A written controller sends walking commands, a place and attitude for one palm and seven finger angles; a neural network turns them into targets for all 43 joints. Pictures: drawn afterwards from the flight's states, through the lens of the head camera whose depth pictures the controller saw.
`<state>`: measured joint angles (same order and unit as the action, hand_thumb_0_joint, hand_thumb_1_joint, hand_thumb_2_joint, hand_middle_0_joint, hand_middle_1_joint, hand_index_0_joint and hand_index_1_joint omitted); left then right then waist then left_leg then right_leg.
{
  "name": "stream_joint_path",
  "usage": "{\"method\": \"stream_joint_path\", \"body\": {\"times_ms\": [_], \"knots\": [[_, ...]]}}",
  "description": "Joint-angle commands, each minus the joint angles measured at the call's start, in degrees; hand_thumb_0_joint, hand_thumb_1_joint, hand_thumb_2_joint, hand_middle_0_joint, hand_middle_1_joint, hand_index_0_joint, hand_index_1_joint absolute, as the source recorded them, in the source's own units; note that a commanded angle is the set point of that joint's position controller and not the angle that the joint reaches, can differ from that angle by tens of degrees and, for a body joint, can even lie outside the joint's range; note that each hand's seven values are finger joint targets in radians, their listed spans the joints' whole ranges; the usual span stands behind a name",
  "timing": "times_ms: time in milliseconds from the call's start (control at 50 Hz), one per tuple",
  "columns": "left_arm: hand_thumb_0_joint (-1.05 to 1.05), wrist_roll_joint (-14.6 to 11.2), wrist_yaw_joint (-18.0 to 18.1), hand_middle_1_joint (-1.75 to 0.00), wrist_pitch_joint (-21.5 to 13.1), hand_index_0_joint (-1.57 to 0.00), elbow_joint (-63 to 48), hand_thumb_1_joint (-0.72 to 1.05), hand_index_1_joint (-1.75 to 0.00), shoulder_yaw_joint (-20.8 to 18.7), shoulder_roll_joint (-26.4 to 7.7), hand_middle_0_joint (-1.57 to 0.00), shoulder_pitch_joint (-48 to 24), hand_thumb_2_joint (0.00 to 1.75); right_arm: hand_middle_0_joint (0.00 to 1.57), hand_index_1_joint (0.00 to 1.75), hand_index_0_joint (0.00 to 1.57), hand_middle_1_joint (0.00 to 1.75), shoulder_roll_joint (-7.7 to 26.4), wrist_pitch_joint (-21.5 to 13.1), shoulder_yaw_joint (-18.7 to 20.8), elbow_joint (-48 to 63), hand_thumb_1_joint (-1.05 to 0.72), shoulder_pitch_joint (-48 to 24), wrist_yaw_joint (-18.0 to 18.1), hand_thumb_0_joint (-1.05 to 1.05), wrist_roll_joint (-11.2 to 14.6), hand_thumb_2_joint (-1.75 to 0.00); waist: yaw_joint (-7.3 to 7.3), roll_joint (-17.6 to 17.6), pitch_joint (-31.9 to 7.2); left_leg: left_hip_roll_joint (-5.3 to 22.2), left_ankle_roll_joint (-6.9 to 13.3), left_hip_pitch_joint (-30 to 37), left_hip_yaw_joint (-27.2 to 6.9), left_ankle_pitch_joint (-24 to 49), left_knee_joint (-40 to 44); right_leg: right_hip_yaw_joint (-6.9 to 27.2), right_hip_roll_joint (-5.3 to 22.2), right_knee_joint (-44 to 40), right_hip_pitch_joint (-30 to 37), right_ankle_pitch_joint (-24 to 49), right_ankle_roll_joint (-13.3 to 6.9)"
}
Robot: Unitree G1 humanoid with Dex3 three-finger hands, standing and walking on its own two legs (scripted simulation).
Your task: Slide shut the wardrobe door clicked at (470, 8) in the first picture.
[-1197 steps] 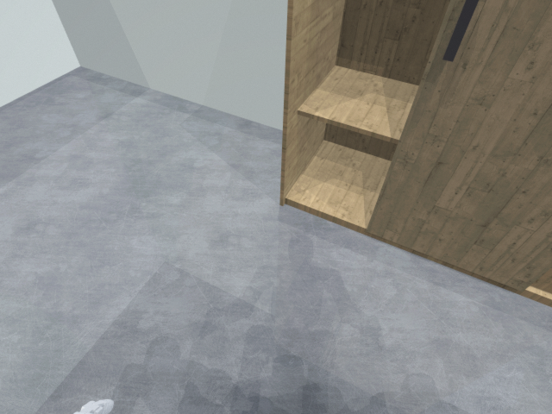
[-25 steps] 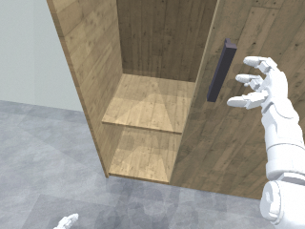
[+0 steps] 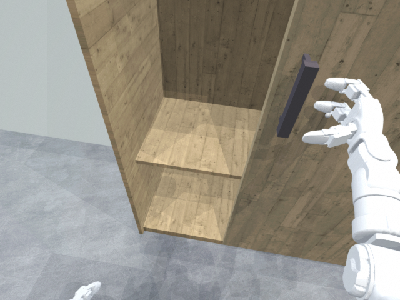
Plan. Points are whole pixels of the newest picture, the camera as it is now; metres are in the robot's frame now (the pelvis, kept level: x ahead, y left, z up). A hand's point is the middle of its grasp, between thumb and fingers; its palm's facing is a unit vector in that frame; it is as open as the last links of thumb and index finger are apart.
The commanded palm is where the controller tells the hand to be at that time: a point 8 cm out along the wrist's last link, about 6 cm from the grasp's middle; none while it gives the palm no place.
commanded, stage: move the hooked fingers beside the handle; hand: right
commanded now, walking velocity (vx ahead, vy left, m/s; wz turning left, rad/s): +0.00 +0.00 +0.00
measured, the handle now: (293, 97) +0.50 -0.13 +0.18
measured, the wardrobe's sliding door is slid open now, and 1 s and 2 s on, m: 0.41 0.41 0.41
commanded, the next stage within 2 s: feel for the door with the fingertips in 0.12 s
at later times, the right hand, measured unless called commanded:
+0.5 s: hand (308, 111) +0.44 -0.14 +0.20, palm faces +0.04 +1.00 -0.01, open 14.0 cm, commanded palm +0.42 -0.20 +0.19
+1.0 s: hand (307, 108) +0.45 -0.14 +0.20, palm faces +0.06 +1.00 -0.01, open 13.9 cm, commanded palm +0.43 -0.20 +0.19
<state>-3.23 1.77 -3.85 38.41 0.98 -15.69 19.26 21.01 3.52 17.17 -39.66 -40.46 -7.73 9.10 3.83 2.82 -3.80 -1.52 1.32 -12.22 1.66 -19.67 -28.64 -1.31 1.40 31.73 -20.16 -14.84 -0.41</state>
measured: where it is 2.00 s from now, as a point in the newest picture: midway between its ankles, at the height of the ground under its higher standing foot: outside the picture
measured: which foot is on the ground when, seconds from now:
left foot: down 0.00-1.00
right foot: down 0.00-1.00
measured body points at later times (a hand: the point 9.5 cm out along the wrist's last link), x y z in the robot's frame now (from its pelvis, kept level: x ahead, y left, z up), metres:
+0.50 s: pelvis +0.00 +0.00 +0.00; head +0.00 +0.02 +0.45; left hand +0.10 +0.26 -0.11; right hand +0.43 -0.20 +0.20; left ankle -0.05 +0.10 -0.73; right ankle +0.01 -0.12 -0.73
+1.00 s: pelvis +0.00 +0.00 +0.00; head +0.01 +0.02 +0.45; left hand +0.07 +0.27 -0.12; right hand +0.44 -0.20 +0.20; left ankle -0.05 +0.10 -0.73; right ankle +0.01 -0.12 -0.73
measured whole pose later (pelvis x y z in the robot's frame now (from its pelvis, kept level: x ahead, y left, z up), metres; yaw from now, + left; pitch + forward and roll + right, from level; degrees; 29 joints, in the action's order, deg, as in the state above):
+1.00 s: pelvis +0.00 +0.00 +0.00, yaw +0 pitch +4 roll +1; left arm -2.8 1.6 -3.4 40.6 0.2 -15.7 19.2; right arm 17.8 3.0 14.5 -44.3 -46.1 -3.5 7.8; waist 4.3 2.7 -3.5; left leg -1.6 1.6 -13.1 2.1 -19.7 -29.1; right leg -0.8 1.4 31.9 -21.1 -14.5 -0.2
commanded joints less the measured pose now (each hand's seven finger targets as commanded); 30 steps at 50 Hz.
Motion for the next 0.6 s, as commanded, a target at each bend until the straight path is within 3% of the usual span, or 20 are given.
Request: {"method": "stream_joint_path", "body": {"times_ms": [0, 60, 100, 160, 240, 260, 320, 340, 380, 440, 520, 560, 580], "knots": [[0.00, -0.30, 0.83, -0.30, -1.95, -0.20, -7.35, 0.90, -0.30, -2.47, -7.68, -0.20, -2.42, 0.90, 0.30, 1.20, 0.30, 1.20, 13.69, -2.99, 2.63, 13.79, 0.50, -25.24, -0.70, 0.00, 1.45, -0.30, -0.99, -2.42, -15.33, -0.74, -0.47, -1.29, -0.34, 27.21, 3.43, 1.40, -1.71, -1.02, 14.88, 18.05, -2.81], [0.00, -0.36, 0.90, -0.30, -2.02, -0.20, -7.20, 0.90, -0.30, -2.46, -7.56, -0.20, -2.86, 0.90, 0.30, 1.20, 0.30, 1.20, 12.26, -2.39, 0.90, 15.24, 0.50, -27.10, -0.76, 0.00, 1.46, -0.30, -0.21, -1.15, -14.84, -0.65, -0.51, -2.50, -0.35, 26.29, 3.73, 1.42, -1.80, -0.80, 15.56, 17.57, -2.94], [0.00, -0.39, 0.93, -0.30, -2.10, -0.20, -7.24, 0.90, -0.30, -2.52, -7.45, -0.20, -3.04, 0.90, 0.30, 1.20, 0.30, 1.20, 11.28, -2.40, 0.19, 16.78, 0.50, -27.23, -0.49, 0.00, 1.52, -0.30, -0.45, -0.01, -15.55, -0.72, -0.23, -2.97, -0.13, 25.74, 3.65, 1.94, -1.74, -0.84, 17.03, 18.48, -2.70], [0.00, -0.43, 1.02, -0.30, -2.25, -0.20, -6.78, 0.90, -0.30, -2.46, -7.35, -0.20, -3.36, 0.90, 0.30, 1.20, 0.30, 1.20, 8.50, -2.42, -2.19, 17.17, 0.50, -29.20, 0.06, 0.00, 1.77, -0.30, 0.29, -1.10, -15.48, -0.82, -0.27, -3.96, 0.15, 24.44, 3.76, 2.39, -1.65, -0.84, 17.55, 17.79, -2.63], [0.00, -0.19, 1.11, -0.30, -2.13, -0.20, -5.80, 0.90, -0.30, -2.13, -7.58, -0.20, -3.53, 0.90, 0.30, 1.20, 0.30, 1.20, 10.44, -2.05, -0.43, 12.42, 0.50, -30.16, 1.37, 0.00, 1.46, -0.30, -0.02, -4.15, -12.83, -0.58, -0.46, -4.44, -0.18, 22.61, 4.23, 2.22, -1.95, -0.94, 14.66, 15.19, -2.84], [0.00, -0.17, 1.09, -0.30, -2.08, -0.20, -5.74, 0.90, -0.30, -2.09, -7.31, -0.20, -3.69, 0.90, 0.30, 1.20, 0.30, 1.20, 9.70, -2.32, -1.04, 12.41, 0.50, -31.31, 1.71, 0.00, 1.15, -0.30, 0.35, -2.95, -12.77, -0.45, -0.53, -4.71, -0.36, 22.29, 4.07, 2.14, -1.93, -1.02, 14.45, 14.42, -2.77], [0.00, -0.05, 0.75, -0.30, -2.34, -0.20, -6.02, 0.90, -0.30, -2.15, -6.97, -0.20, -3.68, 0.90, 0.30, 1.20, 0.30, 1.20, 7.66, -3.12, -2.49, 12.46, 0.50, -32.39, 2.53, 0.00, 0.43, -0.30, 0.08, -0.34, -15.14, -0.54, -0.17, -5.33, -0.18, 21.20, 3.56, 2.63, -1.99, -0.81, 16.46, 14.95, -2.42], [0.00, 0.04, 0.62, -0.30, -2.45, -0.20, -6.06, 0.90, -0.30, -2.20, -7.02, -0.20, -3.48, 0.90, 0.30, 1.20, 0.30, 1.20, 7.52, -3.44, -2.55, 12.74, 0.50, -32.71, 2.75, 0.00, 0.56, -0.30, 0.13, -2.32, -15.99, -0.61, -0.18, -4.41, -0.17, 22.19, 3.59, 2.59, -1.97, -0.52, 16.27, 15.84, -2.61], [0.00, 0.10, 0.53, -0.30, -2.50, -0.20, -6.00, 0.90, -0.30, -2.17, -6.86, -0.20, -3.48, 0.90, 0.30, 1.20, 0.30, 1.20, 6.75, -3.55, -2.45, 11.43, 0.50, -32.39, 3.08, 0.00, 0.66, -0.30, -0.02, -2.00, -15.84, -0.67, -0.25, -4.48, -0.22, 22.80, 3.32, 2.56, -1.99, -0.60, 16.07, 15.83, -2.50], [0.00, 0.33, 0.34, -0.30, -2.22, -0.20, -5.80, 0.90, -0.30, -2.25, -7.00, -0.20, -2.98, 0.90, 0.30, 1.20, 0.30, 1.20, 7.75, -3.74, -1.44, 9.99, 0.50, -31.89, 4.17, 0.00, -0.04, -0.30, -0.34, -4.48, -15.47, -0.66, -0.43, -3.67, -0.28, 23.30, 3.13, 2.33, -1.95, -0.55, 14.22, 15.68, -2.65], [0.00, 0.48, 0.03, -0.30, -1.98, -0.20, -6.00, 0.90, -0.30, -2.45, -6.67, -0.20, -2.83, 0.90, 0.30, 1.20, 0.30, 1.20, 7.43, -3.99, -1.23, 11.21, 0.50, -32.41, 5.31, 0.00, -0.61, -0.30, -0.50, -2.67, -16.69, -0.59, -0.43, -3.08, -0.43, 24.80, 2.64, 2.01, -1.98, -0.54, 14.59, 16.60, -2.49], [0.00, 0.56, -0.12, -0.30, -1.87, -0.20, -6.28, 0.90, -0.30, -2.47, -6.57, -0.20, -2.70, 0.90, 0.30, 1.20, 0.30, 1.20, 6.50, -4.07, -1.65, 12.36, 0.50, -31.43, 5.68, 0.00, -0.54, -0.30, -0.64, -4.10, -17.35, -0.68, -0.58, -1.73, -0.55, 26.45, 2.62, 1.78, -2.01, -0.50, 14.04, 17.27, -2.64], [0.00, 0.49, -0.03, -0.30, -1.74, -0.20, -5.98, 0.90, -0.30, -2.62, -6.71, -0.20, -2.62, 0.90, 0.30, 1.20, 0.30, 1.20, 8.49, -4.09, -0.14, 12.20, 0.50, -31.65, 5.84, 0.00, -0.64, -0.30, -0.69, -3.63, -17.05, -0.62, -0.66, -1.78, -0.72, 26.05, 2.87, 1.55, -2.00, -0.59, 13.86, 16.49, -2.63]]}}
